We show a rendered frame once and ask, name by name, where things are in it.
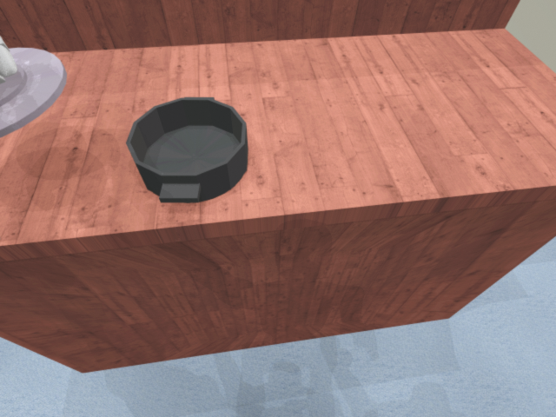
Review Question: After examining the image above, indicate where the table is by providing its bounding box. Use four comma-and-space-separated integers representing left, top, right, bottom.
0, 0, 556, 373

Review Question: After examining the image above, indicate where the left robot hand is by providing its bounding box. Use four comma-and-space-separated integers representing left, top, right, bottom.
0, 36, 17, 84

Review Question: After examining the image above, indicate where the lid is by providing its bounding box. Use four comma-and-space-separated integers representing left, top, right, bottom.
0, 48, 67, 138

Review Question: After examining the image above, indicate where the pot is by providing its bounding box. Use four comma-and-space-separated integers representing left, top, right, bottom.
126, 97, 248, 203

